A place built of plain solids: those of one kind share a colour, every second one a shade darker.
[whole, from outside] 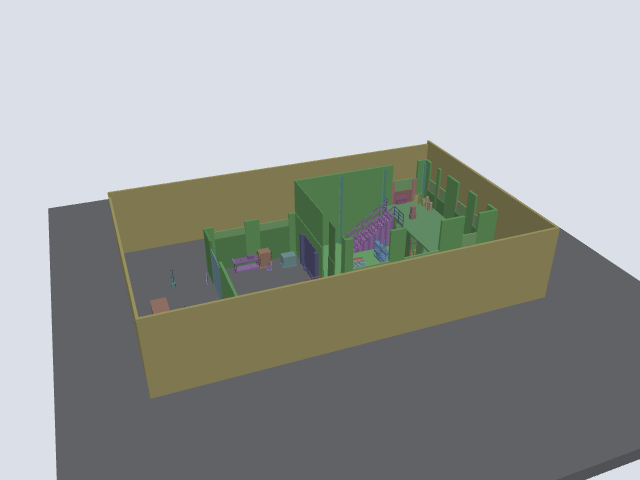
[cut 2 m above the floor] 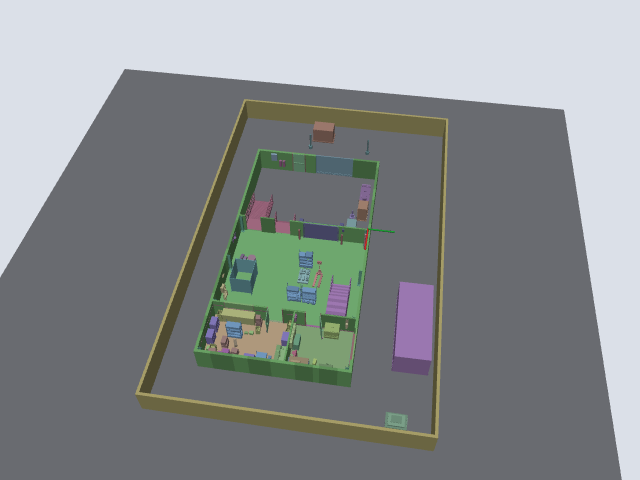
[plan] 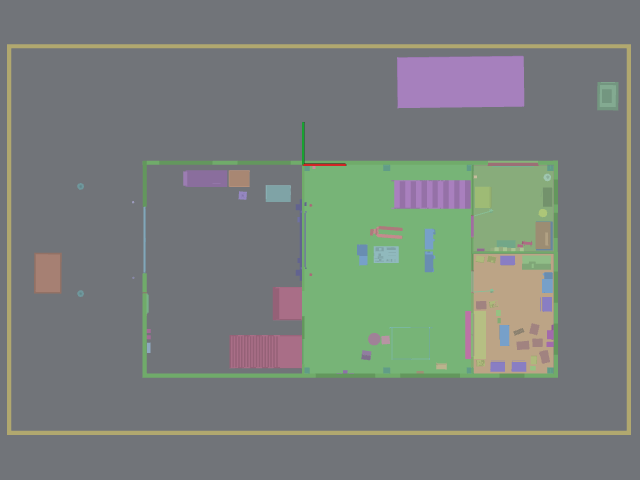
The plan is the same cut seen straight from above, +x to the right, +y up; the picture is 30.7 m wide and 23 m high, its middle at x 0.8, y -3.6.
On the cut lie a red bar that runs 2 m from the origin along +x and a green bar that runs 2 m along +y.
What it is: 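A works' own stores building on a factory's ground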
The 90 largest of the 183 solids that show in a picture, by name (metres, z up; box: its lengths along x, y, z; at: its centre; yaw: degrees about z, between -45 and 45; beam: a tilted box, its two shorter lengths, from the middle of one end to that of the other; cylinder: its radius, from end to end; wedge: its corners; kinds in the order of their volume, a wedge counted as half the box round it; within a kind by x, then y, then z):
{
 "yard_bound_1": {"box": [0.2, 18.73, 5.45], "at": [-14.1, -3.58, 2.67]},
 "yard_bound_2": {"box": [29.9, 0.2, 6.15], "at": [0.75, -12.84, 3.02]},
 "yard_bound_3": {"box": [29.9, 0.2, 5.85], "at": [0.75, 5.69, 2.88]},
 "yard_bound_4": {"box": [0.2, 18.73, 6.15], "at": [15.6, -3.58, 3.02]},
 "beyond_container_1": {"box": [5.99, 2.32, 2.59], "at": [7.55, 3.97, 1.24], "yaw": 0.7},
 "beyond_container_2": {"box": [6.06, 2.4, 2.65], "at": [7.55, 3.97, 1.27], "yaw": 0.7},
 "wall_1": {"box": [0.2, 5.01, 4.05], "at": [-7.6, -7.7, 1.98]},
 "wall_2": {"box": [0.2, 2.21, 4.05], "at": [-7.6, -0.9, 1.98]},
 "wall_3": {"box": [0.81, 0.2, 4.05], "at": [-7.3, 0.1, 1.98]},
 "wall_4": {"box": [2.56, 0.2, 2.95], "at": [-5.62, 0.1, 1.43]},
 "wall_5": {"box": [7.7, 0.2, 4.05], "at": [-3.85, -10.1, 1.98]},
 "wall_6": {"box": [1.21, 0.2, 4.05], "at": [-3.75, 0.1, 1.98]},
 "wall_7": {"box": [2.56, 0.2, 2.95], "at": [-1.88, 0.1, 1.43]},
 "wall_8": {"box": [0.61, 0.2, 4.05], "at": [-0.3, 0.1, 1.98]},
 "wall_9": {"box": [0.06, 6.05, 4.05], "at": [-0.03, -3.02, 1.98]},
 "wall_10": {"box": [0.06, 1.1, 6.93], "at": [0.03, -7.8, 3.42]},
 "wall_11": {"box": [0.06, 6.05, 6.93], "at": [0.03, -3.02, 3.42]},
 "wall_12": {"box": [0.61, 0.2, 6.93], "at": [0.3, -10.1, 3.42]},
 "wall_13": {"box": [2.86, 0.2, 3.29], "at": [2.02, -10.1, 1.59]},
 "wall_14": {"box": [1.21, 0.2, 6.93], "at": [4.05, -10.1, 3.42]},
 "wall_15": {"box": [8.1, 0.2, 6.93], "at": [4.05, 0.1, 3.42]},
 "wall_16": {"box": [2.86, 0.2, 3.29], "at": [6.08, -10.1, 1.59]},
 "wall_17": {"box": [0.61, 0.2, 6.93], "at": [7.8, -10.1, 3.42]},
 "wall_18": {"box": [0.06, 2.4, 3.11], "at": [8.07, -1.2, 1.5]},
 "wall_19": {"box": [0.06, 2.4, 2.99], "at": [8.13, -1.2, 1.45]},
 "wall_20": {"box": [0.76, 0.2, 6.93], "at": [8.47, 0.1, 3.42]},
 "wall_21": {"box": [1.31, 0.2, 6.93], "at": [8.75, -10.1, 3.42]},
 "wall_22": {"box": [1.21, 0.2, 4.35], "at": [10.0, -10.1, 2.12]},
 "wall_23": {"box": [3.9, 0.06, 2.99], "at": [10.05, -4.23, 1.45]},
 "wall_24": {"box": [3.9, 0.06, 2.99], "at": [10.05, -4.17, 1.45]},
 "wall_25": {"box": [1.61, 0.2, 6.93], "at": [11.4, -10.1, 3.42]},
 "wall_26": {"box": [0.96, 0.2, 6.93], "at": [11.72, 0.1, 3.42]},
 "wall_27": {"box": [0.2, 1.11, 6.93], "at": [12.1, -9.65, 3.42]},
 "wall_28": {"box": [0.2, 1.51, 4.35], "at": [12.1, -8.35, 2.12]},
 "wall_29": {"box": [0.2, 1.01, 6.93], "at": [12.1, -7.1, 3.42]},
 "wall_30": {"box": [0.2, 1.51, 4.35], "at": [12.1, -5.85, 2.12]},
 "wall_31": {"box": [0.2, 0.91, 6.93], "at": [12.1, -4.65, 3.42]},
 "wall_32": {"box": [0.2, 0.71, 6.93], "at": [12.1, -3.85, 3.42]},
 "wall_33": {"box": [0.2, 1.21, 4.35], "at": [12.1, -2.9, 2.12]},
 "wall_34": {"box": [0.2, 0.41, 6.93], "at": [12.1, -2.1, 3.42]},
 "wall_35": {"box": [0.2, 1.21, 4.35], "at": [12.1, -1.3, 2.12]},
 "wall_36": {"box": [0.2, 0.91, 6.93], "at": [12.1, -0.25, 3.42]},
 "raised_floor_stock_1": {"box": [8.23, 10.13, 0.39], "at": [4.05, -5.0, 0.14]},
 "raised_floor_crib_1": {"box": [4.03, 5.93, 0.39], "at": [10.05, -7.1, 0.14]},
 "stair_1": {"box": [0.28, 1.36, 0.79], "at": [5.28, -1.42, 0.68]},
 "stair_2": {"box": [0.28, 1.36, 0.97], "at": [5.54, -1.42, 0.78]},
 "stair_3": {"box": [0.28, 1.36, 1.15], "at": [5.8, -1.42, 0.87]},
 "stair_4": {"box": [0.28, 1.36, 1.34], "at": [6.06, -1.42, 0.96]},
 "stair_5": {"box": [0.28, 1.36, 1.52], "at": [6.33, -1.42, 1.05]},
 "stair_6": {"box": [0.28, 1.36, 1.71], "at": [6.59, -1.42, 1.14]},
 "stair_7": {"box": [0.28, 1.36, 1.89], "at": [6.85, -1.42, 1.24]},
 "stair_8": {"box": [0.28, 1.36, 2.07], "at": [7.11, -1.42, 1.33]},
 "stair_9": {"box": [0.28, 1.36, 2.26], "at": [7.37, -1.42, 1.42]},
 "stair_10": {"box": [0.28, 1.36, 2.44], "at": [7.63, -1.42, 1.51]},
 "stair_11": {"box": [0.28, 1.36, 2.63], "at": [7.89, -1.42, 1.6]},
 "raised_floor_office_1": {"box": [4.03, 4.33, 0.39], "at": [10.05, -2.1, 0.14]},
 "raised_floor_deck_1": {"box": [4.02, 10.06, 0.16], "at": [10.02, -5.0, 3.02]},
 "beyond_oil_tank_1": {"box": [1.32, 1.96, 0.13], "at": [-12.24, -5.19, 0.01], "yaw": -0.2},
 "beyond_oil_tank_2": {"box": [1.17, 1.7, 1.35], "at": [-12.24, -5.19, 0.62], "yaw": -0.2},
 "beyond_oil_tank_3": {"box": [1.16, 1.8, 1.4], "at": [-12.24, -5.19, 0.64], "yaw": -0.2},
 "door_landing_1": {"box": [2.11, 1.6, 0.1], "at": [-2.21, -8.95, 0.0]},
 "door_landing_2": {"box": [1.97, 1.6, 0.12], "at": [-2.13, -8.95, 0.01]},
 "door_landing_3": {"box": [1.83, 1.6, 0.14], "at": [-2.06, -8.95, 0.02]},
 "door_landing_4": {"box": [1.69, 1.6, 0.15], "at": [-2.0, -8.95, 0.03]},
 "door_landing_5": {"box": [1.48, 1.6, 0.18], "at": [-1.89, -8.95, 0.04]},
 "door_landing_6": {"box": [1.34, 1.6, 0.2], "at": [-1.82, -8.95, 0.05]},
 "door_landing_7": {"box": [1.2, 1.6, 0.23], "at": [-1.75, -8.95, 0.06]},
 "door_landing_8": {"box": [1.06, 1.6, 0.24], "at": [-1.68, -8.95, 0.07]},
 "door_landing_9": {"box": [0.92, 1.6, 0.27], "at": [-1.61, -8.95, 0.08]},
 "door_landing_10": {"box": [0.78, 1.6, 0.28], "at": [-1.54, -8.95, 0.09]},
 "door_landing_11": {"box": [0.57, 1.6, 0.32], "at": [-1.44, -8.95, 0.11]},
 "door_landing_12": {"box": [1.1, 1.6, 0.39], "at": [-0.61, -8.95, 0.14]},
 "door_landing_13": {"box": [1.1, 1.6, 0.39], "at": [-0.61, -6.65, 0.14]},
 "tool_cabinet_1": {"box": [0.7, 0.45, 0.89], "at": [9.32, -9.68, 0.9]},
 "tool_cabinet_2": {"box": [0.7, 0.45, 0.89], "at": [9.79, -4.58, 0.9]},
 "tool_cabinet_3": {"box": [0.7, 0.46, 0.92], "at": [10.33, -9.68, 0.9]},
 "tool_cabinet_4": {"box": [0.45, 0.7, 0.89], "at": [11.69, -6.68, 0.9]},
 "hatch_counter_1": {"box": [0.56, 2.28, 0.84], "at": [8.44, -8.15, 0.84]},
 "card_cage_1": {"box": [0.95, 0.76, 1.45], "at": [-3.07, -0.66, 0.68]},
 "window_pane_1": {"box": [2.85, 0.1, 1.21], "at": [2.02, -10.15, 3.83]},
 "window_pane_2": {"box": [2.85, 0.1, 1.21], "at": [6.08, -10.15, 3.83]},
 "window_pane_3": {"box": [2.4, 0.1, 1.31], "at": [10.05, 0.15, 1.88]},
 "plan_chest_small_1": {"box": [0.69, 0.97, 0.97], "at": [8.57, -1.55, 0.78]},
 "plan_chest_small_2": {"box": [0.73, 1.02, 0.4], "at": [8.59, -1.55, 1.04]},
 "bay_door_1": {"box": [0.05, 2.6, 2.85], "at": [-0.09, -3.6, 1.72]},
 "bay_door_2": {"box": [0.06, 2.6, 2.85], "at": [0.09, -3.6, 1.72]},
 "pallet_load_1": {"box": [1.13, 0.75, 0.89], "at": [-1.2, -1.37, 0.59]},
 "roller_shutter_1": {"box": [0.06, 3.06, 3.35], "at": [-7.62, -3.6, 1.62]},
 "cupboard_steel_low_1": {"box": [0.45, 0.92, 1.05], "at": [11.71, -1.55, 0.81]},
 "filing_lateral_low_1": {"box": [0.9, 0.48, 0.73], "at": [9.72, -3.85, 0.65]}
}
